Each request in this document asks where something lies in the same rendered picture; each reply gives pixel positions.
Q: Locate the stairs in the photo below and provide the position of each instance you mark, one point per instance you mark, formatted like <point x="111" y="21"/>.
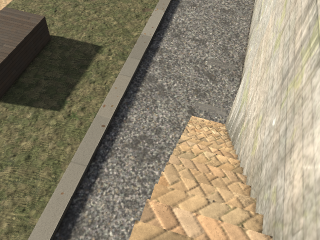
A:
<point x="202" y="193"/>

